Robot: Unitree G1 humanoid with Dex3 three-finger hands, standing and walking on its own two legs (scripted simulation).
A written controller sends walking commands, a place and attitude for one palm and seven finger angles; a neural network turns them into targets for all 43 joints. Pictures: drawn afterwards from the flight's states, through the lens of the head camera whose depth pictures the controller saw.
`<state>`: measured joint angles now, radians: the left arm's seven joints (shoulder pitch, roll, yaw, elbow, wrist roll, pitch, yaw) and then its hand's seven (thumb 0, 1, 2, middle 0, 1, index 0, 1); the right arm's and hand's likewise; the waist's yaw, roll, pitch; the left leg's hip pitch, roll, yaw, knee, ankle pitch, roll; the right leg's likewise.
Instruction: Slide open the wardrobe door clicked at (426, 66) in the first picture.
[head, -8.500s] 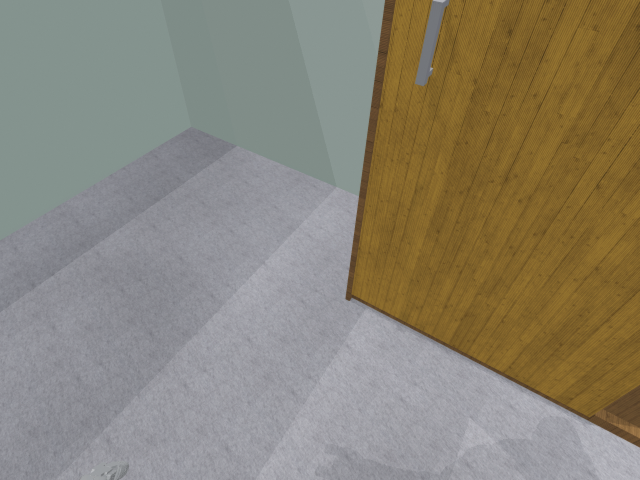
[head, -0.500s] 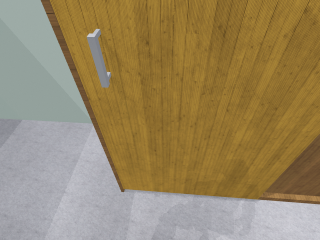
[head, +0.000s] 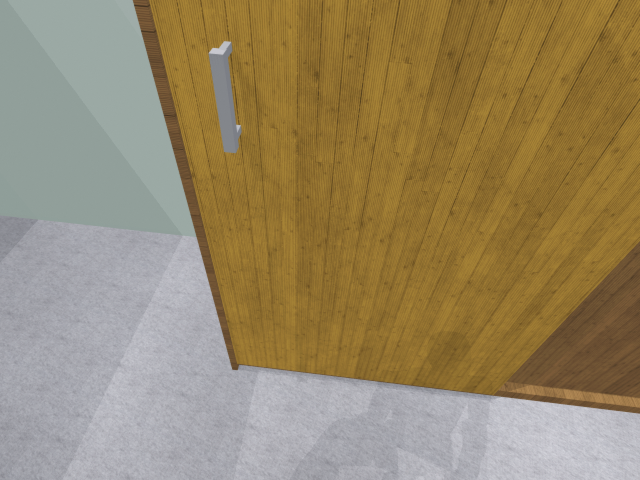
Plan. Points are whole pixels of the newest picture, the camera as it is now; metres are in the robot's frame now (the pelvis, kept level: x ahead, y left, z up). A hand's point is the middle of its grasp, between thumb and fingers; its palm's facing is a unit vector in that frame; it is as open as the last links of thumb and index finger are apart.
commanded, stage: come to a stop and stand still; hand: left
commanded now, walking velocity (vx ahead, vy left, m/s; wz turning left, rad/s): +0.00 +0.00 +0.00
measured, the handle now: (228, 98) +0.56 +0.18 +0.21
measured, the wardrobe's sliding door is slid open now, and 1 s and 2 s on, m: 0.00 0.00 0.00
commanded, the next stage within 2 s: look again from close up in 1.26 s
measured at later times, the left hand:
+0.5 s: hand out of the picture -0.02 +0.18 -0.18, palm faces +0.07 -0.99 -0.13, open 7.3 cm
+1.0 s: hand out of the picture +0.04 +0.18 -0.18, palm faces +0.03 -0.99 -0.16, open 7.3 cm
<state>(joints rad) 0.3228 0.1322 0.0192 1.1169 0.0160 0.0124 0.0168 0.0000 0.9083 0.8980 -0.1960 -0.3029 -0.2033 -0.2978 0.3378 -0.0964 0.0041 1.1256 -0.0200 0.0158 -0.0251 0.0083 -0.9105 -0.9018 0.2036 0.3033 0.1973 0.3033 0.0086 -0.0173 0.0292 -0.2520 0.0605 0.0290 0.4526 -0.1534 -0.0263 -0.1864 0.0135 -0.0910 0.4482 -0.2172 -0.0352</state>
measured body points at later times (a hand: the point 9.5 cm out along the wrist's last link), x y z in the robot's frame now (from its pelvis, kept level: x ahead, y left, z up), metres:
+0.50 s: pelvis +0.01 +0.03 +0.00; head +0.02 +0.04 +0.45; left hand -0.02 +0.23 -0.17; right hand +0.00 -0.18 -0.16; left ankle +0.06 +0.14 -0.74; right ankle +0.02 -0.09 -0.74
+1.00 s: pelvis +0.04 +0.02 +0.00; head +0.06 +0.02 +0.45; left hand +0.04 +0.23 -0.16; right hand +0.03 -0.20 -0.16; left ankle +0.06 +0.14 -0.74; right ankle +0.02 -0.09 -0.74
